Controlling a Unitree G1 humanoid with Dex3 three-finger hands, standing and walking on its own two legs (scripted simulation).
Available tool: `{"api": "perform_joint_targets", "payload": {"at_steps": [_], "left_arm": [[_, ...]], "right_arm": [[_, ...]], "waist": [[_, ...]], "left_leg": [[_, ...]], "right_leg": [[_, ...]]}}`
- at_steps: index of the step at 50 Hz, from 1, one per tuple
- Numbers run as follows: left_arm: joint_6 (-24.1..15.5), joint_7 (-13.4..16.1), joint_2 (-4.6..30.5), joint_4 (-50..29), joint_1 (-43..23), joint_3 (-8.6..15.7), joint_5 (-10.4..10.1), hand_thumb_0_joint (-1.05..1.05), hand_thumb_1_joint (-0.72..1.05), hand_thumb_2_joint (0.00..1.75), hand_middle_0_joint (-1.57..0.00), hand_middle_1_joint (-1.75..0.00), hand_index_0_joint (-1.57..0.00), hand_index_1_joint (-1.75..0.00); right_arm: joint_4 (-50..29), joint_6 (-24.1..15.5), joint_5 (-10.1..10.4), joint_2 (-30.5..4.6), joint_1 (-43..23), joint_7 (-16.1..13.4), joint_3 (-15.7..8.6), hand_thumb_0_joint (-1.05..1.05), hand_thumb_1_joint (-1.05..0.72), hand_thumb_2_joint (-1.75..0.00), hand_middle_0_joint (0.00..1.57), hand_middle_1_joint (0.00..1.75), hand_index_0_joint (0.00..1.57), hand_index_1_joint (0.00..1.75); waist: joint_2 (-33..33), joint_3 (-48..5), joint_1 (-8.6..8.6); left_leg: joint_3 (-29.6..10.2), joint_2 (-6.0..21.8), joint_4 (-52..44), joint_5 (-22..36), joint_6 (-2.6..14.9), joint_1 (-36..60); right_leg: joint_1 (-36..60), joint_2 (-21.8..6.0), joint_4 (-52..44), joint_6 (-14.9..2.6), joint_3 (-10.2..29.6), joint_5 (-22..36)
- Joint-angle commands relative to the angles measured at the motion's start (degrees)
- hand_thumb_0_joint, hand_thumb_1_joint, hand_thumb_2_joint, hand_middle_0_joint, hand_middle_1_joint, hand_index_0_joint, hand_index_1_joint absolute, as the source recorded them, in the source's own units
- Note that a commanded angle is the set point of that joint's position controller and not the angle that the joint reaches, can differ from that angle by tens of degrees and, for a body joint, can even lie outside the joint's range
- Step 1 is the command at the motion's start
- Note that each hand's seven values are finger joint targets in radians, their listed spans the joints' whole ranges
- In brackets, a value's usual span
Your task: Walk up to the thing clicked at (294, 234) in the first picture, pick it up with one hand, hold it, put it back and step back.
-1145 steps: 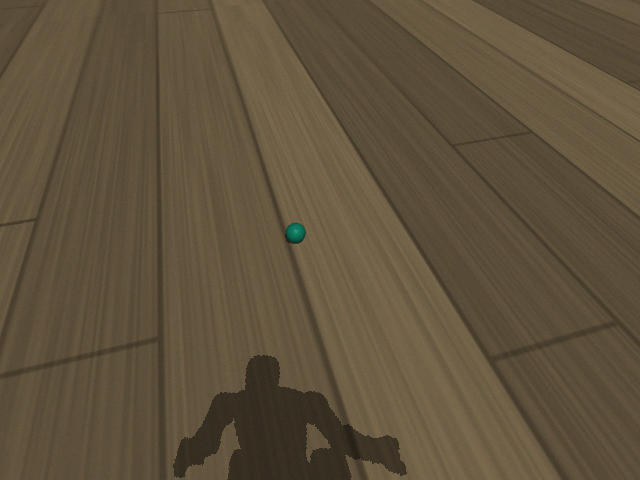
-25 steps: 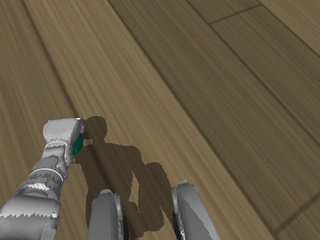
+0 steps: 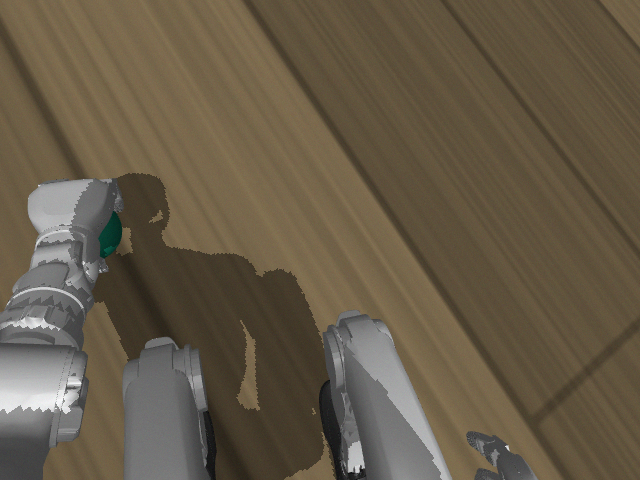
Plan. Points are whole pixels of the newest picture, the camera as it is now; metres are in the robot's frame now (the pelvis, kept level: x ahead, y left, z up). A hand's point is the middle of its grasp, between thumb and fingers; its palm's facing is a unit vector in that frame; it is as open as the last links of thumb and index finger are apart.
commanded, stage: crouch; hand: left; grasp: from above
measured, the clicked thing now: (86, 230) +0.48 +0.25 -0.17
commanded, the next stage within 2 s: lower in 0.76 s
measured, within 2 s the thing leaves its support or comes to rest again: neither
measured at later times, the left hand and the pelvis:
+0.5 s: hand (111, 238) +0.48 +0.23 -0.23, palm faces -0.45 -0.04 -0.89, open 10.2 cm; pelvis -0.01 +0.00 -0.07, yaw -2 degrees
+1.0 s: hand (115, 238) +0.49 +0.23 -0.26, palm faces -0.46 -0.04 -0.89, open 10.2 cm; pelvis -0.01 +0.00 -0.09, yaw -4 degrees
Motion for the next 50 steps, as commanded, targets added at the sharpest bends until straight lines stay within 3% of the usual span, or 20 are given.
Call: {"api": "perform_joint_targets", "payload": {"at_steps": [1, 2, 6, 9, 10, 13, 15, 17, 18, 23, 27, 32, 33, 39, 40, 45, 47, 50], "left_arm": [[-0.1, 1.2, 10.8, -8.1, -22.6, 0.6, -1.0, 0.0, 0.58, 0.95, -0.92, -0.89, -0.95, -0.87], [-0.1, 1.1, 12.7, -7.3, -22.3, 1.5, -0.4, 0.0, 0.57, 0.95, -0.92, -0.88, -0.94, -0.86], [-1.0, 0.4, 11.8, -6.3, -23.3, 0.8, -0.3, 0.0, 0.55, 0.91, -0.9, -0.87, -0.93, -0.84], [-1.7, 0.9, 14.8, -6.5, -24.0, 2.6, 0.4, 0.0, 0.56, 0.89, -0.9, -0.88, -0.93, -0.84], [-1.5, 0.9, 13.2, -3.3, -21.7, 2.2, 0.4, 0.0, 0.57, 0.91, -0.91, -0.88, -0.94, -0.85], [-2.5, 1.3, 16.1, -5.6, -26.3, 3.0, 0.8, 0.0, 0.56, 0.89, -0.89, -0.88, -0.93, -0.85], [-2.7, 1.5, 15.6, -3.2, -25.4, 2.8, 0.8, 0.0, 0.55, 0.9, -0.89, -0.89, -0.92, -0.86], [-3.1, 2.0, 17.9, -4.4, -26.9, 3.8, 1.3, 0.0, 0.56, 0.9, -0.9, -0.9, -0.93, -0.87], [-3.1, 1.9, 16.6, -2.3, -26.1, 3.1, 1.0, 0.0, 0.58, 0.9, -0.9, -0.9, -0.94, -0.87], [-3.8, 2.5, 19.4, -3.5, -29.3, 3.8, 0.8, 0.0, 0.59, 0.93, -0.9, -0.94, -0.94, -0.9], [-3.7, 2.6, 19.3, -0.4, -29.2, 3.5, 1.0, 0.0, 0.6, 0.92, -0.91, -0.93, -0.94, -0.9], [-4.2, 2.6, 21.3, 0.5, -29.6, 3.7, 1.5, 0.0, 0.6, 0.95, -0.91, -0.96, -0.94, -0.92], [-4.1, 2.6, 20.0, 1.8, -28.3, 3.2, 1.3, 0.0, 0.61, 0.95, -0.91, -0.95, -0.95, -0.92], [-4.0, 3.1, 21.2, 1.5, -29.2, 3.2, 2.1, 0.0, 0.63, 0.96, -0.94, -0.94, -0.96, -0.92], [-3.8, 3.1, 20.6, 2.4, -28.7, 2.9, 1.9, 0.0, 0.65, 0.96, -0.95, -0.96, -0.98, -0.92], [-3.7, 3.3, 21.3, 0.8, -29.9, 3.2, 2.0, 0.0, 0.54, 0.92, -0.88, -0.91, -0.91, -0.89], [-3.7, 3.3, 19.2, 3.2, -30.0, 2.0, 1.6, 0.0, 0.53, 0.91, -0.88, -0.91, -0.9, -0.88], [-4.1, 3.5, 20.3, 3.8, -30.5, 2.1, 1.5, 0.0, 0.49, 0.89, -0.85, -0.9, -0.88, -0.88]], "right_arm": [[-0.7, -0.3, 0.1, -11.9, 12.6, -0.3, -3.9, 0.0, -0.91, -0.9, 0.2, 0.3, 0.2, 0.3], [-0.7, -0.1, 0.1, -12.5, 12.9, -0.3, -3.8, 0.0, -0.91, -0.9, 0.2, 0.3, 0.2, 0.3], [-0.9, 0.3, 0.1, -12.5, 12.7, 0.2, -3.3, 0.0, -0.91, -0.9, 0.2, 0.3, 0.2, 0.3], [-1.3, 0.5, 0.0, -12.7, 13.3, 0.4, -2.8, 0.0, -0.91, -0.9, 0.2, 0.3, 0.2, 0.3], [-1.2, 0.5, -0.2, -12.8, 13.5, 0.6, -2.6, 0.0, -0.91, -0.9, 0.2, 0.3, 0.2, 0.3], [-1.1, 0.4, -0.2, -13.4, 13.6, 0.7, -2.2, 0.0, -0.91, -0.9, 0.2, 0.3, 0.2, 0.3], [-1.2, 0.3, -0.6, -13.3, 14.0, 1.1, -1.8, 0.0, -0.91, -0.9, 0.2, 0.3, 0.2, 0.3], [-1.1, 0.2, -0.7, -13.7, 13.9, 1.1, -1.5, 0.0, -0.91, -0.9, 0.2, 0.3, 0.2, 0.3], [-1.3, 0.2, -1.0, -13.4, 13.9, 1.3, -1.3, 0.0, -0.91, -0.9, 0.2, 0.3, 0.2, 0.3], [-0.7, 0.0, -1.3, -14.0, 14.0, 1.4, -0.5, 0.0, -0.91, -0.9, 0.2, 0.3, 0.2, 0.3], [-0.5, -0.3, -1.7, -14.5, 14.4, 1.6, 0.2, 0.0, -0.91, -0.9, 0.2, 0.3, 0.2, 0.3], [-0.4, -0.2, -1.9, -14.7, 14.0, 1.7, 1.2, 0.0, -0.9, -0.9, 0.2, 0.3, 0.2, 0.3], [-0.2, -0.2, -1.8, -14.7, 14.1, 1.7, 1.4, 0.0, -0.91, -0.9, 0.2, 0.3, 0.2, 0.3], [-0.4, -0.1, -1.8, -15.3, 13.7, 1.9, 1.9, 0.0, -0.91, -0.9, 0.2, 0.3, 0.2, 0.3], [-0.6, -0.2, -1.9, -15.1, 13.5, 2.0, 2.0, 0.0, -0.91, -0.9, 0.2, 0.3, 0.2, 0.3], [-0.7, -0.2, -1.9, -15.7, 13.9, 2.0, 2.2, 0.0, -0.91, -0.9, 0.2, 0.3, 0.2, 0.3], [-0.5, -0.3, -2.1, -15.4, 13.7, 2.2, 2.6, 0.0, -0.91, -0.9, 0.2, 0.3, 0.2, 0.3], [-0.7, -0.6, -2.3, -15.8, 13.7, 2.3, 3.2, 0.0, -0.91, -0.9, 0.2, 0.3, 0.2, 0.3]], "waist": [[12.0, -39.2, -1.93], [12.3, -38.9, -1.77], [13.7, -37.5, -2.41], [13.8, -39.0, -1.87], [12.9, -37.1, -2.31], [14.4, -37.6, -2.61], [13.6, -35.9, -3.34], [15.3, -37.9, -2.62], [14.3, -37.2, -3.35], [14.2, -37.2, -3.56], [14.2, -34.7, -4.63], [13.8, -35.5, -4.4], [13.4, -34.2, -4.36], [15.7, -34.3, -4.23], [15.3, -32.6, -4.93], [16.4, -33.8, -4.92], [15.8, -31.5, -6.11], [16.4, -30.4, -6.49]], "left_leg": [[5.1, -0.7, -9.3, 10.9, 2.74, 30.4], [4.8, -0.8, -9.2, 11.0, 2.57, 30.3], [4.6, -0.7, -7.5, 11.0, 2.34, 28.6], [4.8, -0.9, -5.8, 11.7, 2.5, 27.3], [4.6, -0.8, -5.7, 11.6, 2.44, 27.1], [4.7, -0.8, -4.2, 10.7, 2.62, 26.1], [4.9, -0.8, -3.1, 9.9, 2.74, 24.5], [4.9, -0.9, -2.8, 9.5, 2.58, 24.6], [4.9, -0.8, -1.9, 9.2, 2.7, 24.2], [5.2, -0.9, 0.2, 7.4, 3.0, 20.0], [4.7, -0.8, 1.0, 6.1, 2.88, 19.4], [4.8, -0.9, 2.8, 6.2, 3.12, 16.6], [4.9, -0.9, 2.9, 6.5, 3.1, 16.6], [4.2, -0.8, 3.2, 6.8, 2.82, 17.2], [4.2, -0.8, 3.5, 6.5, 2.94, 16.5], [3.7, -0.8, 3.9, 7.4, 2.82, 17.5], [3.7, -0.8, 4.3, 6.7, 2.82, 15.9], [3.1, -0.8, 4.9, 7.2, 2.73, 16.1]], "right_leg": [[17.6, 1.6, -12.0, -4.69, -5.0, 15.5], [16.4, 1.6, -11.1, -4.8, -5.3, 15.2], [14.3, 1.9, -8.5, -5.06, -5.9, 14.9], [14.5, 1.7, -7.1, -4.86, -5.9, 15.6], [13.5, 1.6, -6.7, -4.86, -6.1, 15.5], [11.9, 1.7, -5.4, -4.92, -6.3, 14.9], [11.9, 1.8, -5.0, -4.75, -6.4, 14.4], [11.4, 1.9, -3.8, -4.96, -6.6, 13.7], [11.7, 2.1, -4.0, -4.79, -6.7, 13.6], [11.9, 2.5, -3.3, -4.58, -6.7, 12.0], [9.6, 2.6, -2.1, -4.77, -7.5, 10.6], [10.9, 3.0, -1.4, -4.44, -7.4, 11.1], [10.5, 2.9, -1.4, -4.43, -7.5, 11.5], [8.6, 3.2, 0.6, -4.72, -8.6, 12.1], [8.7, 3.3, 0.2, -4.65, -8.5, 12.0], [7.5, 3.1, 1.3, -4.68, -9.0, 13.0], [7.0, 3.3, 1.4, -4.65, -9.1, 12.5], [6.3, 3.3, 2.2, -4.66, -9.6, 13.0]]}}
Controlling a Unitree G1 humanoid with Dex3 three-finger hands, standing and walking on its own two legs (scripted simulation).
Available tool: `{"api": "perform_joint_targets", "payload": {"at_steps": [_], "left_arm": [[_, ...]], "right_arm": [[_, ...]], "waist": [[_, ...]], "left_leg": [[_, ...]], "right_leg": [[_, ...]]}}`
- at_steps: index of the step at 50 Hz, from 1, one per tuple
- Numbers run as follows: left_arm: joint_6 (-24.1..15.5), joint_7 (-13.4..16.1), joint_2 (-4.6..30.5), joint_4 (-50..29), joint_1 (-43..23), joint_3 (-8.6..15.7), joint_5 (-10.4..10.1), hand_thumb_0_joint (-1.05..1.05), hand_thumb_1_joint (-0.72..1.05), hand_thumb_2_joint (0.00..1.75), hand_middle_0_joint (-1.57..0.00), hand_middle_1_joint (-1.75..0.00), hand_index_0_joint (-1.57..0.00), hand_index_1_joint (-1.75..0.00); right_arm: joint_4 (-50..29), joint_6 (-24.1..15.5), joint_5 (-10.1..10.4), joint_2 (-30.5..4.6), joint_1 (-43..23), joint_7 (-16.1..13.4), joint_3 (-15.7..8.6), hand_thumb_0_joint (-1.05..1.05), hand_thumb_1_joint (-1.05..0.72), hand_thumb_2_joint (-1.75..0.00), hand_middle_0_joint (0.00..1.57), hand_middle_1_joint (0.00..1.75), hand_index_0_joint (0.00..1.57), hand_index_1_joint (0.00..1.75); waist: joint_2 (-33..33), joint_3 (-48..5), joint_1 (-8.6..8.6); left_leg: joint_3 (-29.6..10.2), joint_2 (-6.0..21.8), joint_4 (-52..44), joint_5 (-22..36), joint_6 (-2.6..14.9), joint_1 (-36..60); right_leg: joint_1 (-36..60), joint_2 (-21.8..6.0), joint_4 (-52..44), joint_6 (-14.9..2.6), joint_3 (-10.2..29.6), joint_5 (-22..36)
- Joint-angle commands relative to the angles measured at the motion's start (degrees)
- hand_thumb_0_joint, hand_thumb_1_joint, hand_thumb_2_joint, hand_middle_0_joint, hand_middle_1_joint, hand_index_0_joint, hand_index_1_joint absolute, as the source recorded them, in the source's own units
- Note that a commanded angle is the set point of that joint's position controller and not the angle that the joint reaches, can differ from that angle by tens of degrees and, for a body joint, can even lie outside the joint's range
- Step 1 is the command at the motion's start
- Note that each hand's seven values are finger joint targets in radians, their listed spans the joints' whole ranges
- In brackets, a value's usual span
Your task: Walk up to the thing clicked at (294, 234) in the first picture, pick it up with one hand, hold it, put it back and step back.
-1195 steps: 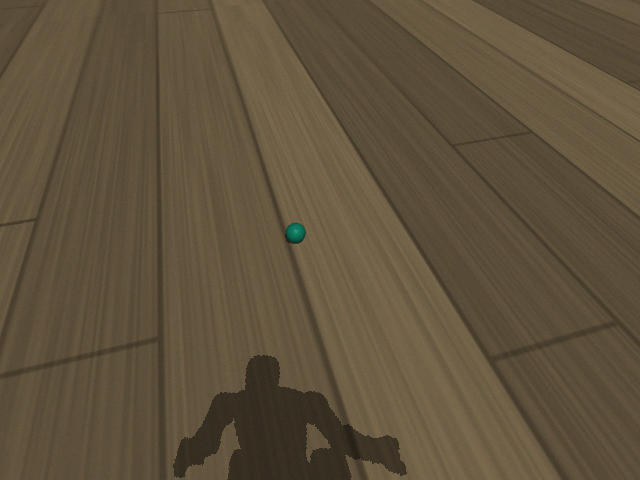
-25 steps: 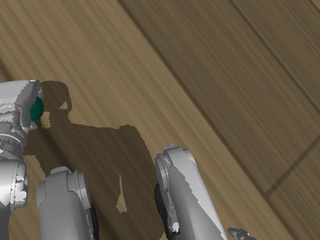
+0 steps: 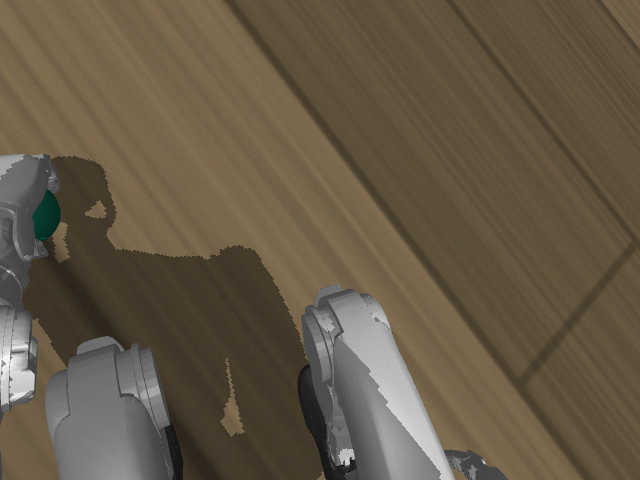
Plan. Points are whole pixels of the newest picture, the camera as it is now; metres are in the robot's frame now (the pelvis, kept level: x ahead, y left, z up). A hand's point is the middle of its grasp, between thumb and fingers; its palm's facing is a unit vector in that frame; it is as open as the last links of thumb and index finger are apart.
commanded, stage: lower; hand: left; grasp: from above
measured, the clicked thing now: (18, 212) +0.49 +0.28 -0.18
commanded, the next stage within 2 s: rest in 0.24 s
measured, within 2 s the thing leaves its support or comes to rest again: rests again in 1.72 s
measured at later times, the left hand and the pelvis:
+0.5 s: hand (44, 224) +0.49 +0.26 -0.22, palm faces -0.46 -0.08 -0.88, open 10.2 cm; pelvis +0.00 +0.00 -0.02, yaw -2 degrees
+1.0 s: hand (56, 228) +0.49 +0.25 -0.25, palm faces -0.46 -0.10 -0.88, open 10.2 cm; pelvis +0.01 +0.00 -0.02, yaw -4 degrees
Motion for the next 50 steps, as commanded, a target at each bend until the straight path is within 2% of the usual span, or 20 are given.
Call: {"api": "perform_joint_targets", "payload": {"at_steps": [1, 8, 9, 10, 13, 15, 16, 21, 27, 28, 30, 35, 36, 39, 43, 44, 45, 46, 47, 50], "left_arm": [[-0.3, 2.6, 11.7, -7.4, -21.5, 0.7, -0.4, 0.0, 0.49, 0.89, -0.85, -0.91, -0.87, -0.88], [-1.2, 4.2, 13.1, -6.5, -20.9, 1.6, 0.5, 0.0, 0.55, 0.93, -0.89, -0.94, -0.92, -0.91], [-1.4, 4.7, 14.4, -7.6, -20.8, 2.0, 0.8, 0.0, 0.53, 0.94, -0.88, -0.94, -0.91, -0.91], [-1.4, 5.2, 15.2, -7.8, -21.2, 2.8, 1.1, 0.0, 0.54, 0.94, -0.88, -0.95, -0.91, -0.93], [-1.2, 6.3, 15.2, -8.5, -20.0, 3.0, 1.3, 0.0, 0.57, 0.93, -0.9, -0.95, -0.93, -0.92], [-0.7, 6.7, 14.5, -6.7, -20.5, 2.9, 1.5, 0.0, 0.6, 0.94, -0.91, -0.96, -0.94, -0.93], [-0.6, 7.1, 16.0, -8.4, -20.4, 4.0, 1.2, 0.0, 0.59, 0.94, -0.91, -0.95, -0.94, -0.92], [0.1, 7.2, 14.1, -3.5, -19.6, 2.5, 0.1, 0.0, 0.51, 0.94, -0.84, -0.93, -0.87, -0.9], [-0.5, 6.8, 16.1, -3.0, -19.2, 3.2, -0.2, 0.0, 0.52, 0.97, -0.87, -0.93, -0.89, -0.91], [-0.7, 6.7, 15.9, -2.5, -19.3, 2.6, 0.2, 0.0, 0.54, 0.97, -0.88, -0.94, -0.9, -0.91], [-1.1, 7.3, 18.5, -4.0, -18.7, 4.2, 0.4, 0.0, 0.54, 0.96, -0.87, -0.94, -0.9, -0.91], [-1.5, 8.5, 17.8, -2.4, -18.4, 3.8, 0.5, 0.0, 0.55, 0.95, -0.88, -0.94, -0.91, -0.91], [-1.8, 9.0, 19.4, -5.3, -19.4, 4.7, 0.3, 0.0, 0.54, 0.96, -0.87, -0.93, -0.9, -0.91], [-1.7, 9.9, 19.7, -5.5, -18.8, 4.8, 0.7, 0.0, 0.56, 0.95, -0.88, -0.92, -0.91, -0.89], [-1.1, 10.5, 18.2, -2.0, -18.6, 4.1, 0.4, 0.0, 0.56, 0.93, -0.89, -0.91, -0.91, -0.88], [-1.0, 10.8, 19.5, -2.8, -18.5, 4.4, 1.0, 0.0, 0.56, 0.93, -0.88, -0.91, -0.91, -0.88], [-0.8, 10.8, 19.8, -2.8, -17.9, 4.9, 0.3, 0.0, 0.56, 0.94, -0.89, -0.9, -0.92, -0.87], [-0.8, 10.7, 18.4, -0.1, -17.5, 3.5, 0.1, 0.0, 0.56, 0.94, -0.91, -0.89, -0.93, -0.87], [-1.1, 10.9, 20.2, -3.8, -18.9, 4.6, 0.0, 0.0, 0.55, 0.94, -0.9, -0.89, -0.92, -0.87], [-1.0, 11.3, 20.4, -2.7, -18.0, 4.5, -0.2, 0.0, 0.56, 0.91, -0.9, -0.89, -0.92, -0.86]], "right_arm": [[-0.2, -0.3, -0.1, -14.7, 12.3, -0.7, -3.8, 0.0, -0.91, -0.9, 0.2, 0.3, 0.2, 0.3], [-0.5, -1.2, -1.2, -15.1, 12.4, -0.1, -2.7, 0.0, -0.91, -0.9, 0.2, 0.3, 0.2, 0.3], [-0.5, -1.2, -1.0, -15.4, 11.7, -0.1, -2.7, 0.0, -0.91, -0.9, 0.2, 0.3, 0.2, 0.3], [-0.6, -1.3, -1.2, -15.4, 12.4, 0.0, -2.7, 0.0, -0.91, -0.9, 0.2, 0.3, 0.2, 0.3], [-1.0, -1.3, -1.5, -15.4, 11.9, 0.3, -2.4, 0.0, -0.91, -0.9, 0.2, 0.3, 0.2, 0.3], [-0.8, -1.6, -1.8, -15.3, 12.4, 0.7, -2.1, 0.0, -0.91, -0.9, 0.2, 0.3, 0.2, 0.3], [-1.0, -1.6, -1.8, -15.9, 12.6, 0.7, -2.3, 0.0, -0.91, -0.9, 0.2, 0.3, 0.2, 0.3], [-0.8, -2.2, -2.2, -15.8, 12.3, 1.3, -1.4, 0.0, -0.9, -0.89, 0.2, 0.3, 0.2, 0.3], [-1.2, -3.3, -2.4, -16.9, 12.0, 1.7, -0.8, 0.0, -0.9, -0.9, 0.2, 0.3, 0.2, 0.3], [-1.2, -3.6, -2.6, -17.1, 12.0, 1.9, -0.6, 0.0, -0.9, -0.9, 0.2, 0.3, 0.2, 0.3], [-1.5, -3.7, -2.7, -17.6, 12.1, 1.9, -0.5, 0.0, -0.9, -0.9, 0.2, 0.3, 0.2, 0.3], [-1.7, -4.5, -3.2, -18.1, 12.0, 2.6, 0.3, 0.0, -0.91, -0.9, 0.2, 0.3, 0.2, 0.3], [-1.6, -4.4, -3.1, -17.8, 12.1, 2.7, 0.3, 0.0, -0.9, -0.9, 0.2, 0.3, 0.2, 0.3], [-1.4, -4.7, -3.4, -17.8, 11.8, 3.0, 0.6, 0.0, -0.9, -0.9, 0.2, 0.3, 0.2, 0.3], [-1.2, -5.4, -3.9, -18.4, 11.6, 3.8, 0.8, 0.0, -0.91, -0.9, 0.2, 0.3, 0.2, 0.3], [-1.3, -5.5, -4.0, -18.8, 11.8, 3.9, 1.0, 0.0, -0.9, -0.9, 0.2, 0.3, 0.2, 0.3], [-1.3, -5.7, -3.9, -18.7, 11.8, 4.1, 0.9, 0.0, -0.91, -0.9, 0.2, 0.3, 0.2, 0.3], [-1.3, -6.0, -4.1, -18.4, 11.1, 4.3, 1.4, 0.0, -0.91, -0.9, 0.2, 0.3, 0.2, 0.3], [-1.3, -6.0, -3.9, -19.0, 11.4, 4.3, 1.2, 0.0, -0.91, -0.9, 0.2, 0.3, 0.2, 0.3], [-1.8, -6.2, -3.8, -19.3, 10.7, 4.4, 1.5, 0.0, -0.91, -0.9, 0.2, 0.3, 0.2, 0.3]], "waist": [[18.2, -38.4, -1.95], [19.5, -37.0, -2.79], [20.7, -38.1, -1.71], [21.3, -38.4, -2.4], [22.6, -39.8, -2.07], [21.2, -38.3, -3.5], [21.7, -38.6, -2.69], [19.2, -34.9, -4.4], [20.0, -34.4, -4.14], [20.0, -33.1, -5.05], [21.1, -35.7, -4.05], [21.0, -33.6, -5.69], [21.8, -36.0, -4.91], [22.8, -35.8, -4.78], [22.2, -33.0, -6.64], [22.6, -32.8, -6.28], [22.7, -33.4, -5.86], [22.5, -31.4, -6.56], [23.1, -33.0, -6.0], [23.7, -33.7, -5.64]], "left_leg": [[7.1, -0.2, -12.0, 8.4, 3.57, 29.3], [6.9, 0.0, -10.1, 9.1, 3.45, 28.7], [7.0, 0.1, -10.0, 9.7, 3.31, 29.9], [7.0, -0.1, -9.8, 9.9, 3.3, 29.8], [6.8, 0.1, -9.3, 10.7, 3.24, 30.2], [6.9, 0.0, -8.7, 10.3, 3.41, 28.8], [6.9, 0.1, -9.1, 10.6, 3.39, 29.1], [6.3, 0.4, -7.6, 8.9, 3.83, 25.5], [5.7, 0.3, -7.4, 8.3, 3.5, 26.6], [5.6, 0.4, -7.1, 7.7, 3.45, 26.3], [5.5, 0.4, -7.0, 9.4, 3.36, 28.0], [5.2, 0.6, -5.9, 10.9, 3.29, 27.3], [5.0, 0.8, -6.4, 11.4, 3.38, 27.9], [5.1, 0.9, -6.5, 11.5, 3.2, 28.4], [4.8, 1.0, -5.5, 11.3, 3.29, 27.9], [4.8, 1.0, -5.5, 11.6, 3.23, 27.6], [4.8, 1.0, -5.7, 11.9, 3.23, 28.2], [4.8, 1.2, -5.3, 10.6, 3.31, 27.0], [4.6, 1.2, -6.0, 11.1, 3.19, 27.9], [4.4, 1.1, -6.2, 11.1, 3.04, 28.6]], "right_leg": [[19.1, 1.3, -12.9, -5.15, -7.8, 13.6], [18.9, 1.4, -11.4, -4.89, -8.4, 14.6], [18.7, 1.6, -11.2, -4.99, -8.2, 15.0], [19.0, 1.4, -10.8, -5.01, -8.3, 15.3], [19.2, 1.7, -10.3, -4.96, -8.5, 16.3], [19.4, 1.6, -10.3, -4.74, -8.5, 16.3], [19.4, 1.6, -10.6, -4.7, -8.6, 16.5], [18.9, 2.1, -10.5, -4.49, -8.6, 15.5], [18.8, 2.1, -10.0, -4.77, -9.5, 14.2], [18.2, 2.2, -9.7, -4.88, -9.7, 13.7], [20.0, 2.2, -9.7, -4.66, -9.8, 15.2], [19.7, 2.3, -9.2, -4.67, -10.4, 17.0], [21.7, 2.5, -9.4, -4.34, -10.1, 17.9], [21.7, 2.6, -9.3, -4.41, -10.3, 17.9], [20.3, 2.7, -9.0, -4.29, -10.6, 18.4], [20.8, 2.7, -9.2, -4.38, -10.7, 18.4], [21.5, 2.6, -9.2, -4.25, -10.6, 18.8], [20.5, 2.8, -9.1, -4.38, -10.4, 17.8], [21.4, 2.9, -9.5, -4.38, -10.8, 18.0], [21.2, 2.9, -9.1, -4.61, -11.1, 17.7]]}}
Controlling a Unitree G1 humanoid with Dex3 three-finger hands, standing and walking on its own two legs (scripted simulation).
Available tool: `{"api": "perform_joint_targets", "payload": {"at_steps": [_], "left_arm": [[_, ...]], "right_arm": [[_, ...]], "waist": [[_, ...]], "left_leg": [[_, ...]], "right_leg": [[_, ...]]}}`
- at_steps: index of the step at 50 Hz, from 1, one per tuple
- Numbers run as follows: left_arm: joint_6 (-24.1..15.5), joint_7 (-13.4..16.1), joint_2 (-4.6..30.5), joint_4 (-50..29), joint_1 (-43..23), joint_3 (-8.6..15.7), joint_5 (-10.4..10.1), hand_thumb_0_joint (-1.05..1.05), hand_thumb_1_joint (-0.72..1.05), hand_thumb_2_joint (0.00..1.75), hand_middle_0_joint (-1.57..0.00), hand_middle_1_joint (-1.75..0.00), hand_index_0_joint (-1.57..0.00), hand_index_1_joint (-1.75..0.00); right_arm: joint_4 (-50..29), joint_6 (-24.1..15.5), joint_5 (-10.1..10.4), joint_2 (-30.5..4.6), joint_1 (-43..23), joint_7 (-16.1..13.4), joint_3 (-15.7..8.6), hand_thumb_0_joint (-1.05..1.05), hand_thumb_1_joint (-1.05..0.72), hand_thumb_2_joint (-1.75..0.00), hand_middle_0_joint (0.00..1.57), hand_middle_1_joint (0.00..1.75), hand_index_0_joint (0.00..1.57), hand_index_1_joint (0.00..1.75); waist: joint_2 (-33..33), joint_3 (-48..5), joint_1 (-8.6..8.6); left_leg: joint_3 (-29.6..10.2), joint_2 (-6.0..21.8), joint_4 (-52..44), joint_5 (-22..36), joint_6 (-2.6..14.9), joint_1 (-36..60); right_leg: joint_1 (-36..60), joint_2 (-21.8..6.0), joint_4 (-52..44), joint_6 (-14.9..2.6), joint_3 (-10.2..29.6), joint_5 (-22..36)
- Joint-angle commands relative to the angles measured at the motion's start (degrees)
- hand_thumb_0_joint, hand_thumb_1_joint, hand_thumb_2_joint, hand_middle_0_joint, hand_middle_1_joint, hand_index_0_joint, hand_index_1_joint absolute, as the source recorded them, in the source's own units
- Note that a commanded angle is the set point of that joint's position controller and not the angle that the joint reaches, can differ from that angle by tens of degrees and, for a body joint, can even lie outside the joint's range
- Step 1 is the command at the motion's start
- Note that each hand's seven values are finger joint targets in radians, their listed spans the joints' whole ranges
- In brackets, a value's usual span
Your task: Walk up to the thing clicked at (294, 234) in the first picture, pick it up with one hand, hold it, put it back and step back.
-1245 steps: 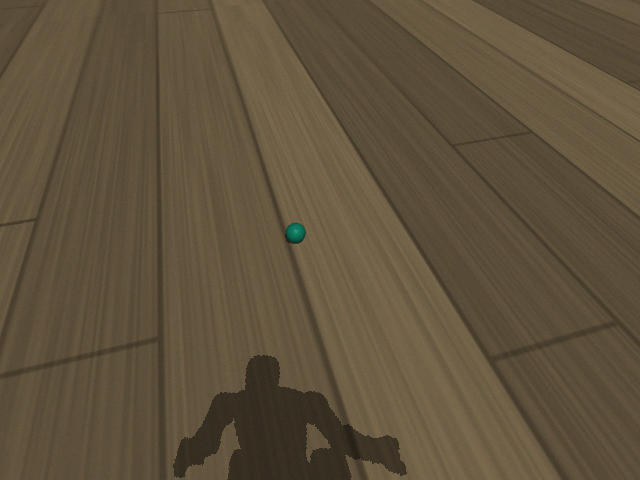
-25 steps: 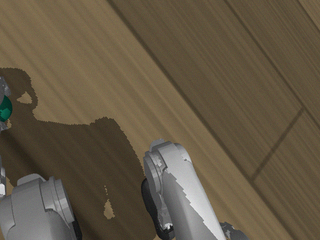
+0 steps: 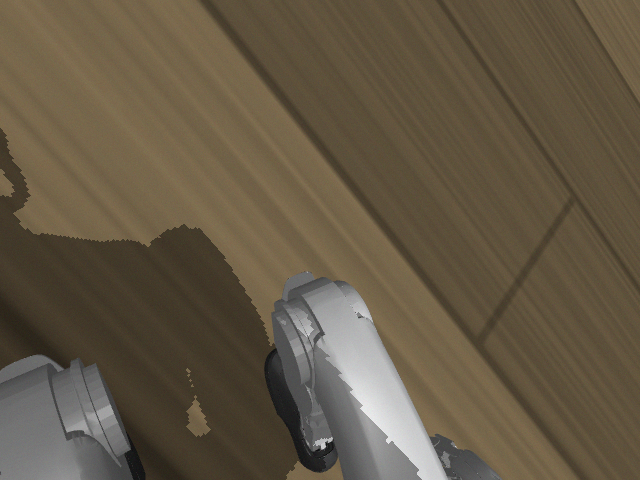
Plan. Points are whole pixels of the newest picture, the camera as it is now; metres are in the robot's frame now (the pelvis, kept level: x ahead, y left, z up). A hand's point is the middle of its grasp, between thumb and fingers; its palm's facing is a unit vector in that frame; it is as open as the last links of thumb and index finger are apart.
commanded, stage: rest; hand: left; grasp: from above
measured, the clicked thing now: out of the picture +0.48 +0.29 -0.24
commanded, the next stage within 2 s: open in 0.86 s
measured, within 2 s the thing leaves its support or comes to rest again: rests again in 0.72 s
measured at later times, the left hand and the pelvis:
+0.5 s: hand out of the picture +0.46 +0.28 -0.24, palm faces -0.46 -0.13 -0.88, open 10.2 cm; pelvis +0.00 +0.00 +0.00, yaw -1 degrees
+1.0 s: hand out of the picture +0.47 +0.28 -0.25, palm faces -0.44 -0.15 -0.88, open 10.1 cm; pelvis +0.00 +0.01 +0.00, yaw -2 degrees
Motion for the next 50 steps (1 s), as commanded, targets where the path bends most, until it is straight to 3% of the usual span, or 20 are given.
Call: {"api": "perform_joint_targets", "payload": {"at_steps": [1, 3, 5, 6, 8, 9, 14, 16, 19, 20, 24, 26, 28, 33, 35, 39, 43, 44, 48, 50], "left_arm": [[0.4, 3.0, 10.8, -5.2, -17.0, -0.6, -1.1, 0.0, 0.56, 0.91, -0.9, -0.89, -0.93, -0.86], [0.3, 3.4, 12.5, -6.8, -17.9, 0.0, -1.0, 0.0, 0.54, 0.9, -0.89, -0.87, -0.91, -0.84], [0.3, 3.3, 10.8, -4.7, -18.2, -0.9, -1.6, 0.0, 0.56, 0.89, -0.9, -0.87, -0.93, -0.84], [0.3, 3.5, 12.0, -5.4, -18.0, -0.5, -1.5, 0.0, 0.53, 0.88, -0.88, -0.86, -0.9, -0.84], [0.2, 3.4, 11.4, -4.3, -18.9, -1.2, -1.3, 0.0, 0.54, 0.86, -0.88, -0.85, -0.91, -0.82], [-0.1, 3.6, 12.3, -5.9, -19.1, -0.7, -1.4, 0.0, 0.53, 0.85, -0.88, -0.85, -0.9, -0.82], [-0.2, 3.5, 12.1, -3.0, -19.1, -1.4, -1.2, 0.0, 0.57, 0.84, -0.9, -0.85, -0.93, -0.82], [-0.6, 4.3, 14.5, -5.2, -18.6, 0.3, -1.4, 0.0, 0.54, 0.82, -0.88, -0.85, -0.91, -0.81], [-0.6, 4.3, 12.9, -2.3, -18.5, -1.4, -0.6, 0.0, 0.55, 0.84, -0.9, -0.84, -0.92, -0.81], [-0.8, 4.6, 14.9, -4.8, -19.6, -0.7, -0.5, 0.0, 0.56, 0.83, -0.89, -0.86, -0.92, -0.82], [-0.6, 5.2, 14.3, -2.1, -19.0, -1.4, -0.8, 0.0, 0.56, 0.86, -0.91, -0.84, -0.93, -0.82], [-0.8, 6.0, 16.4, -4.3, -18.7, 0.2, -1.1, 0.0, 0.57, 0.85, -0.91, -0.84, -0.94, -0.81], [-0.5, 5.9, 14.1, -1.2, -18.8, -1.2, -1.1, 0.0, 0.58, 0.8, -0.91, -0.82, -0.94, -0.79], [-0.4, 6.4, 16.6, -2.7, -18.6, -0.2, -1.5, 0.0, 0.55, 0.82, -0.88, -0.84, -0.91, -0.8], [-0.3, 6.1, 15.3, -0.4, -18.0, -1.8, -1.6, 0.0, 0.56, 0.82, -0.9, -0.83, -0.93, -0.8], [-0.2, 6.1, 17.0, -1.7, -18.1, -0.8, -1.6, 0.0, 0.55, 0.8, -0.89, -0.82, -0.92, -0.79], [-0.2, 5.6, 16.6, 0.1, -17.5, -1.2, -1.7, 0.0, 0.57, 0.78, -0.9, -0.8, -0.93, -0.76], [-0.3, 5.8, 16.8, -0.2, -17.5, -1.5, -1.9, 0.0, 0.55, 0.79, -0.89, -0.82, -0.92, -0.79], [-0.7, 5.4, 16.3, 0.2, -17.5, -2.1, -1.9, 0.0, 0.53, 0.79, -0.87, -0.81, -0.9, -0.78], [-0.6, 5.4, 17.1, -1.2, -17.8, -1.8, -1.2, 0.0, 0.37, 0.72, -0.71, -0.8, -0.74, -0.77]], "right_arm": [[0.7, -0.4, 0.3, -16.5, 12.1, -0.2, -4.6, 0.0, -0.91, -0.9, 0.2, 0.3, 0.2, 0.3], [0.8, -0.4, 0.5, -16.7, 12.1, -0.1, -4.3, 0.0, -0.91, -0.9, 0.2, 0.3, 0.2, 0.3], [0.5, -0.7, 0.3, -16.9, 12.2, 0.1, -4.2, 0.0, -0.91, -0.9, 0.2, 0.3, 0.2, 0.3], [0.6, -0.6, 0.4, -17.1, 11.7, 0.0, -4.2, 0.0, -0.91, -0.9, 0.2, 0.3, 0.2, 0.3], [0.4, -0.9, 0.4, -17.3, 12.3, 0.1, -3.9, 0.0, -0.91, -0.9, 0.2, 0.3, 0.2, 0.3], [0.7, -0.9, 0.5, -17.4, 12.0, 0.0, -3.9, 0.0, -0.91, -0.9, 0.2, 0.3, 0.2, 0.3], [0.5, -1.9, -0.1, -17.7, 12.1, 0.7, -2.9, 0.0, -0.91, -0.9, 0.2, 0.3, 0.2, 0.3], [0.4, -2.0, 0.2, -18.1, 11.8, 0.4, -3.0, 0.0, -0.91, -0.9, 0.2, 0.3, 0.2, 0.3], [0.7, -2.6, -0.6, -18.1, 11.6, 1.0, -2.4, 0.0, -0.91, -0.9, 0.2, 0.3, 0.2, 0.3], [0.3, -2.5, -0.2, -18.4, 11.2, 0.8, -2.3, 0.0, -0.91, -0.9, 0.2, 0.3, 0.2, 0.3], [0.2, -3.2, -0.5, -18.6, 11.1, 1.4, -1.8, 0.0, -0.91, -0.9, 0.2, 0.3, 0.2, 0.3], [-0.1, -3.4, -0.4, -19.0, 11.3, 1.1, -1.8, 0.0, -0.91, -0.9, 0.2, 0.3, 0.2, 0.3], [0.1, -3.8, -0.7, -18.9, 11.1, 1.6, -1.5, 0.0, -0.91, -0.9, 0.2, 0.3, 0.2, 0.3], [-0.2, -4.0, -0.7, -19.5, 10.8, 1.5, -1.2, 0.0, -0.91, -0.9, 0.2, 0.3, 0.2, 0.3], [-0.4, -4.0, -0.9, -19.3, 10.5, 1.6, -0.8, 0.0, -0.91, -0.91, 0.2, 0.3, 0.2, 0.3], [-0.4, -4.2, -0.8, -19.7, 11.1, 1.5, -0.7, 0.0, -0.91, -0.9, 0.2, 0.3, 0.2, 0.3], [-0.6, -4.2, -0.9, -20.4, 11.1, 1.6, -0.5, 0.0, -0.91, -0.9, 0.2, 0.3, 0.2, 0.3], [-1.0, -4.2, -0.6, -20.0, 10.0, 1.5, -0.4, 0.0, -0.91, -0.9, 0.2, 0.3, 0.2, 0.3], [-1.2, -4.3, -0.9, -20.2, 9.9, 1.7, -0.2, 0.0, -0.91, -0.9, 0.2, 0.3, 0.2, 0.3], [-1.3, -4.2, -0.8, -20.4, 10.3, 1.6, -0.2, 0.0, -0.9, -0.9, 0.2, 0.3, 0.2, 0.3]], "waist": [[26.8, -40.2, -1.98], [27.0, -41.3, -1.27], [26.0, -38.4, -2.67], [26.2, -39.1, -2.01], [25.2, -37.8, -3.36], [26.3, -39.0, -2.39], [25.0, -37.2, -4.13], [27.8, -39.7, -2.09], [26.7, -36.8, -4.36], [28.0, -38.8, -3.21], [26.6, -35.6, -4.49], [27.8, -37.9, -3.26], [26.6, -34.8, -4.88], [27.6, -37.8, -3.76], [26.2, -34.8, -4.92], [27.9, -36.6, -4.27], [25.3, -33.8, -5.57], [26.7, -33.6, -4.47], [26.0, -32.4, -5.51], [27.3, -35.0, -5.09]], "left_leg": [[8.6, 1.2, -12.8, 13.1, 3.59, 30.1], [8.6, 1.1, -13.0, 13.6, 3.59, 30.3], [8.2, 1.2, -13.0, 12.2, 3.64, 29.1], [8.1, 1.3, -13.1, 12.4, 3.72, 29.2], [8.0, 1.3, -12.6, 11.9, 3.84, 28.9], [8.0, 1.3, -13.1, 12.7, 3.57, 29.7], [7.7, 1.5, -12.0, 13.1, 3.81, 29.1], [7.7, 1.4, -13.0, 14.6, 3.27, 31.3], [7.4, 1.6, -12.5, 13.1, 3.33, 30.9], [7.3, 1.6, -12.8, 13.1, 3.33, 31.0], [7.4, 1.8, -11.7, 12.2, 3.59, 29.2], [7.2, 1.7, -12.5, 13.4, 3.31, 30.5], [7.0, 1.8, -12.2, 12.0, 3.37, 29.3], [6.7, 1.9, -12.2, 13.6, 3.2, 30.6], [6.9, 2.1, -11.7, 11.8, 3.61, 28.3], [6.6, 2.0, -11.8, 14.1, 3.26, 30.2], [6.2, 2.1, -12.1, 12.7, 3.48, 28.7], [6.3, 2.1, -12.8, 12.0, 3.21, 28.6], [5.8, 2.2, -12.9, 10.8, 3.17, 28.3], [5.8, 2.1, -12.8, 13.6, 3.0, 31.0]], "right_leg": [[21.9, 1.4, -12.4, -5.43, -8.1, 18.2], [22.4, 1.5, -12.7, -5.36, -8.1, 18.8], [20.7, 1.5, -12.7, -5.44, -8.7, 17.4], [21.3, 1.7, -13.1, -5.38, -8.6, 17.7], [21.0, 1.6, -13.0, -5.24, -8.7, 17.4], [21.4, 1.6, -12.9, -5.39, -8.7, 17.7], [22.2, 1.9, -12.8, -4.95, -8.9, 18.6], [23.1, 1.7, -12.7, -5.31, -9.0, 19.3], [21.8, 2.1, -12.3, -5.29, -9.6, 18.4], [22.7, 2.3, -12.6, -5.39, -9.3, 18.3], [22.3, 2.2, -12.6, -5.12, -9.2, 18.1], [23.6, 2.1, -12.8, -5.22, -9.5, 18.6], [21.4, 2.1, -12.3, -5.2, -10.0, 17.5], [23.5, 2.2, -12.4, -5.15, -9.9, 18.9], [24.0, 2.6, -13.1, -4.91, -9.3, 18.1], [24.5, 2.3, -12.6, -5.03, -9.9, 19.6], [23.5, 2.6, -13.0, -4.86, -10.3, 18.5], [23.2, 2.6, -12.9, -5.24, -10.0, 17.6], [22.7, 2.7, -12.9, -5.31, -10.3, 16.4], [23.7, 2.6, -12.5, -5.23, -10.6, 18.7]]}}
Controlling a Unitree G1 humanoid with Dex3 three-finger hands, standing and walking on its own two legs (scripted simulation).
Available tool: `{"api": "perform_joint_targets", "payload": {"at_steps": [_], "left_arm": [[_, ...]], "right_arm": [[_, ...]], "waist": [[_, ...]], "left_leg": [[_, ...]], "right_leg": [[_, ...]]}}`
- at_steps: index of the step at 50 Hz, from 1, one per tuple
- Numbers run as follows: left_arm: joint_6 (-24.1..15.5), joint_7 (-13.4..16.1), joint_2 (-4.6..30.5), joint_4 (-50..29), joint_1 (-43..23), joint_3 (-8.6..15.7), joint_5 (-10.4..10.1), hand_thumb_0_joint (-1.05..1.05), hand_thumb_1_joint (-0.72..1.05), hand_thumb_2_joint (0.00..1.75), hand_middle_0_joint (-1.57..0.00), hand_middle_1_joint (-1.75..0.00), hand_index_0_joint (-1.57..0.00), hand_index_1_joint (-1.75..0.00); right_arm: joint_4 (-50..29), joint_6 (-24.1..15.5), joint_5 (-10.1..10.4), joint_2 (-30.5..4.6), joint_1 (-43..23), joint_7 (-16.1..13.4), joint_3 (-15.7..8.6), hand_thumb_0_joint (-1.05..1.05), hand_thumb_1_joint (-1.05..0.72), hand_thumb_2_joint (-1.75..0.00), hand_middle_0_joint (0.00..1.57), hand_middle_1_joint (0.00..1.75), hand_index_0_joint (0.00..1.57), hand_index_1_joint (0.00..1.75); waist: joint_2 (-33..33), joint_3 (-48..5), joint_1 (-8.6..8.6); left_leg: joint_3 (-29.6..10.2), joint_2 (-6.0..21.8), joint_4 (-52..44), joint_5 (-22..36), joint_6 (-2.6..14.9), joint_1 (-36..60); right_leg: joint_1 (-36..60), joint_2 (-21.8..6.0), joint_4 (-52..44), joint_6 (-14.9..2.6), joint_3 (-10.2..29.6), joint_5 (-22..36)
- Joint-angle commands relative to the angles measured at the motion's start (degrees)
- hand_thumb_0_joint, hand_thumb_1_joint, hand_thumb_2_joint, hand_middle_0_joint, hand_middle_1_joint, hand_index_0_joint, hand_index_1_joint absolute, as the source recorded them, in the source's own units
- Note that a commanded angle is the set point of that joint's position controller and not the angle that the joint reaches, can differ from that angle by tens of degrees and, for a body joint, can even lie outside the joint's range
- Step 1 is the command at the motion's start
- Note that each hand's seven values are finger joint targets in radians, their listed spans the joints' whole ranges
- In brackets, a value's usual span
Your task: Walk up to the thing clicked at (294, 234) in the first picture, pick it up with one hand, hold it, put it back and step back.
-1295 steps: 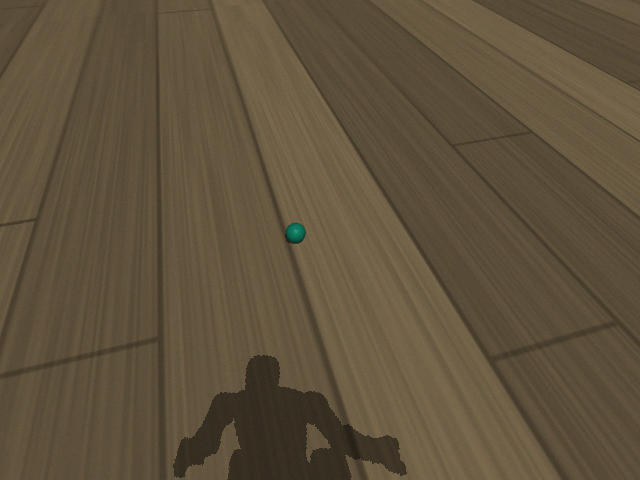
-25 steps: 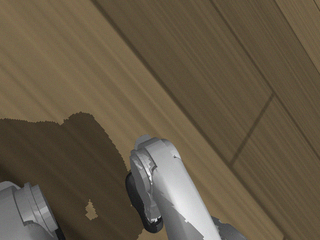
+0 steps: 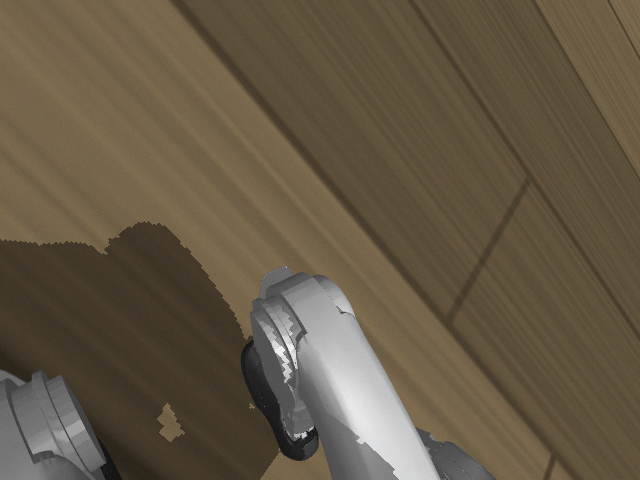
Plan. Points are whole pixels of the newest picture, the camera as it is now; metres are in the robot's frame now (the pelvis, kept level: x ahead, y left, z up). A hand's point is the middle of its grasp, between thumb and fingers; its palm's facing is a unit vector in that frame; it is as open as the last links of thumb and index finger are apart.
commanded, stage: open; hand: left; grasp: from above
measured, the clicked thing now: out of the picture +0.47 +0.31 -0.26
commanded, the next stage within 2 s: withdraw in 0.76 s
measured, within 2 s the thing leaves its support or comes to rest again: neither
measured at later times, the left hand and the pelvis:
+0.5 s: hand out of the picture +0.46 +0.30 -0.25, palm faces -0.44 -0.16 -0.88, open 13.2 cm; pelvis +0.00 +0.00 +0.00, yaw +0 degrees
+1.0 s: hand out of the picture +0.46 +0.30 -0.25, palm faces -0.42 -0.16 -0.89, open 14.0 cm; pelvis +0.00 +0.00 +0.01, yaw -1 degrees
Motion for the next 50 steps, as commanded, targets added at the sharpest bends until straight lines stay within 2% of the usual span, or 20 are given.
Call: {"api": "perform_joint_targets", "payload": {"at_steps": [1, 4, 5, 6, 8, 9, 10, 13, 15, 23, 25, 26, 29, 32, 34, 38, 44, 47, 49, 50], "left_arm": [[0.2, 2.3, 11.6, -6.5, -15.0, -0.1, -0.1, 0.0, 0.29, 0.7, -0.63, -0.8, -0.66, -0.76], [0.3, 2.5, 12.0, -4.3, -13.4, 0.7, -0.2, 0.0, 0.05, 0.66, -0.41, -0.79, -0.44, -0.76], [-0.2, 2.6, 11.7, -7.4, -16.3, 0.0, -0.3, 0.0, -0.03, 0.65, -0.37, -0.8, -0.4, -0.76], [0.2, 2.4, 10.7, -4.2, -14.6, -0.3, -0.1, 0.0, -0.11, 0.67, -0.34, -0.81, -0.37, -0.78], [-0.1, 2.3, 11.0, -5.8, -15.7, -1.1, -0.2, 0.0, -0.23, 0.72, -0.3, -0.83, -0.32, -0.8], [-0.1, 2.6, 12.9, -5.9, -14.8, 0.7, -0.1, 0.0, -0.25, 0.74, -0.27, -0.86, -0.3, -0.83], [-0.2, 2.7, 12.8, -5.1, -14.6, 0.7, -0.5, 0.0, -0.26, 0.75, -0.26, -0.87, -0.29, -0.84], [-0.3, 2.4, 10.9, -5.3, -14.8, -1.0, -0.3, 0.0, -0.32, 0.79, -0.22, -0.92, -0.24, -0.89], [0.1, 2.2, 11.9, -3.9, -13.0, -0.1, 0.1, 0.0, -0.35, 0.83, -0.2, -0.93, -0.22, -0.91], [-0.1, 1.4, 11.6, -6.5, -14.3, -1.0, -1.0, 0.0, -0.5, 0.94, -0.08, -1.03, -0.09, -1.01], [-0.3, 1.6, 12.2, -8.4, -15.6, -0.8, -0.9, 0.0, -0.5, 0.94, -0.07, -1.04, -0.09, -1.02], [0.1, 1.6, 12.3, -4.8, -12.4, 0.1, -1.1, 0.0, -0.49, 0.94, -0.07, -1.06, -0.09, -1.03], [0.0, 1.5, 12.1, -5.3, -13.1, -0.7, -0.7, 0.0, -0.5, 0.95, -0.06, -1.04, -0.08, -1.02], [0.0, 1.7, 12.7, -6.8, -14.1, 0.0, -1.0, 0.0, -0.5, 0.94, -0.06, -1.04, -0.08, -1.02], [0.0, 1.5, 11.9, -5.0, -13.3, -0.7, -1.2, 0.0, -0.5, 0.95, -0.06, -1.04, -0.08, -1.03], [0.0, 1.6, 13.1, -5.8, -12.9, 0.1, -1.0, 0.0, -0.5, 0.95, -0.06, -1.06, -0.08, -1.04], [-0.1, 1.6, 11.8, -5.9, -13.3, -0.7, -0.8, 0.0, -0.52, 0.97, -0.06, -1.02, -0.08, -1.0], [-0.4, 1.9, 13.4, -11.0, -15.6, 0.3, -0.9, 0.0, -0.53, 0.98, -0.06, -1.01, -0.07, -1.0], [-0.1, 1.6, 12.0, -13.0, -14.8, -0.1, -0.5, 0.0, -0.54, 0.99, -0.06, -1.01, -0.07, -1.0], [-0.4, 1.6, 13.0, -20.7, -18.8, 0.5, -0.4, 0.0, -0.53, 0.98, -0.06, -1.0, -0.07, -0.99]], "right_arm": [[0.8, 0.1, 0.3, -18.5, 11.5, -0.8, -5.1, 0.0, -0.9, -0.9, 0.2, 0.3, 0.2, 0.3], [1.1, 0.3, 0.3, -19.0, 12.1, -0.8, -5.1, 0.0, -0.9, -0.9, 0.2, 0.3, 0.2, 0.3], [0.7, 0.2, 0.3, -18.8, 11.7, -0.8, -5.0, 0.0, -0.9, -0.9, 0.2, 0.3, 0.2, 0.3], [0.9, 0.1, 0.2, -18.6, 11.6, -0.7, -5.0, 0.0, -0.9, -0.9, 0.2, 0.3, 0.2, 0.3], [0.5, -0.1, 0.2, -18.7, 11.3, -0.7, -4.9, 0.0, -0.9, -0.9, 0.2, 0.3, 0.2, 0.3], [0.9, -0.1, 0.3, -19.3, 11.9, -0.9, -5.0, 0.0, -0.9, -0.9, 0.2, 0.3, 0.2, 0.3], [1.0, 0.0, 0.1, -19.0, 11.9, -0.9, -4.9, 0.0, -0.9, -0.9, 0.2, 0.3, 0.2, 0.3], [0.5, 0.1, -0.2, -18.7, 11.3, -0.9, -4.8, 0.0, -0.9, -0.9, 0.2, 0.3, 0.2, 0.3], [0.8, 0.2, -0.3, -19.1, 11.8, -1.0, -4.8, 0.0, -0.9, -0.9, 0.2, 0.3, 0.2, 0.3], [0.4, -0.1, 0.0, -19.4, 12.5, -0.8, -4.7, 0.0, -0.9, -0.9, 0.2, 0.3, 0.2, 0.3], [-0.1, -0.3, 0.1, -19.2, 11.7, -0.7, -4.6, 0.0, -0.9, -0.9, 0.2, 0.3, 0.2, 0.3], [0.5, -0.1, 0.0, -19.3, 12.0, -0.8, -4.6, 0.0, -0.9, -0.9, 0.2, 0.3, 0.2, 0.3], [0.4, 0.1, 0.0, -18.9, 12.3, -0.7, -3.9, 0.0, -0.9, -0.9, 0.2, 0.3, 0.2, 0.3], [0.7, 0.0, 0.1, -19.1, 12.2, -0.9, -4.5, 0.0, -0.9, -0.9, 0.2, 0.3, 0.2, 0.3], [0.6, 0.0, -0.1, -19.1, 12.1, -0.9, -4.4, 0.0, -0.9, -0.9, 0.2, 0.3, 0.2, 0.3], [0.3, 0.4, -0.1, -19.3, 12.3, -1.1, -4.6, 0.0, -0.9, -0.9, 0.2, 0.3, 0.2, 0.3], [0.2, 0.7, -0.3, -19.2, 12.5, -1.1, -4.6, 0.0, -0.9, -0.9, 0.2, 0.3, 0.2, 0.3], [0.5, 0.7, -0.2, -19.0, 11.9, -1.2, -4.6, 0.0, -0.91, -0.9, 0.2, 0.3, 0.2, 0.3], [0.2, 0.9, -0.2, -18.5, 12.3, -0.9, -5.3, 0.0, -0.91, -0.9, 0.2, 0.3, 0.2, 0.3], [-0.2, 0.6, 0.2, -18.3, 11.4, -0.8, -5.8, 0.0, -0.91, -0.9, 0.2, 0.3, 0.2, 0.3]], "waist": [[30.1, -39.2, -2.33], [27.9, -37.2, -3.07], [29.6, -37.9, -2.84], [28.9, -35.9, -3.5], [28.2, -35.4, -3.88], [28.9, -37.1, -3.08], [29.8, -37.0, -2.95], [30.2, -35.2, -3.77], [30.1, -35.4, -3.64], [29.4, -36.2, -3.76], [30.9, -36.9, -2.94], [29.5, -36.8, -2.95], [28.3, -35.8, -3.89], [30.4, -36.7, -2.92], [28.8, -34.1, -3.85], [29.2, -35.9, -3.14], [28.6, -35.7, -3.81], [32.9, -39.7, -2.61], [34.7, -40.1, -2.2], [38.0, -43.7, -0.87]], "left_leg": [[7.9, 1.8, -14.0, 14.2, 2.41, 29.6], [7.9, 1.8, -13.4, 13.3, 2.74, 27.6], [7.8, 1.8, -13.8, 13.4, 2.49, 28.4], [7.8, 1.8, -13.6, 13.0, 2.55, 28.4], [8.0, 1.8, -13.4, 12.1, 2.7, 27.8], [7.8, 1.8, -13.6, 13.1, 2.57, 28.5], [7.8, 1.9, -13.7, 12.8, 2.42, 28.4], [7.8, 1.9, -14.4, 11.1, 2.29, 28.3], [7.6, 1.9, -14.5, 11.5, 2.2, 29.0], [7.5, 1.8, -14.3, 12.8, 2.31, 29.2], [7.2, 1.9, -14.4, 13.5, 2.07, 29.8], [7.0, 1.9, -14.7, 12.9, 2.13, 29.6], [7.3, 2.0, -13.7, 13.8, 2.45, 28.5], [7.6, 1.9, -14.1, 13.9, 2.24, 29.5], [7.5, 1.9, -14.3, 11.4, 2.4, 27.5], [7.5, 1.8, -14.8, 11.3, 2.37, 28.4], [7.1, 1.9, -14.6, 12.3, 2.35, 29.0], [7.2, 2.0, -15.2, 14.0, 1.87, 31.5], [7.6, 1.9, -15.6, 14.6, 1.69, 32.8], [7.7, 1.8, -15.7, 15.9, 1.24, 34.9]], "right_leg": [[22.3, 1.7, -11.7, -5.58, -8.9, 18.2], [21.9, 1.7, -12.4, -5.16, -8.8, 17.9], [21.0, 1.6, -11.9, -5.42, -9.0, 17.6], [20.6, 1.6, -11.9, -5.4, -9.0, 17.5], [21.2, 1.8, -12.4, -5.29, -8.5, 17.2], [21.7, 1.7, -12.3, -5.3, -8.9, 17.7], [22.0, 1.6, -12.2, -5.36, -8.7, 17.2], [21.0, 1.7, -12.3, -5.53, -8.9, 15.8], [20.7, 1.5, -12.1, -5.55, -9.5, 15.9], [22.3, 1.7, -12.6, -5.39, -9.0, 17.3], [20.9, 1.5, -11.8, -5.61, -9.5, 17.4], [21.4, 1.6, -12.1, -5.57, -9.7, 17.0], [22.0, 1.8, -12.5, -5.1, -9.3, 18.5], [21.8, 1.7, -12.5, -5.33, -9.1, 18.3], [21.0, 1.8, -12.8, -5.33, -9.1, 16.3], [22.3, 1.7, -13.2, -5.44, -9.1, 16.1], [22.1, 1.7, -13.0, -5.27, -9.5, 17.2], [22.5, 1.5, -12.5, -5.56, -9.5, 18.2], [22.9, 1.5, -12.4, -5.77, -9.1, 19.0], [21.6, 1.1, -11.6, -6.05, -9.3, 19.5]]}}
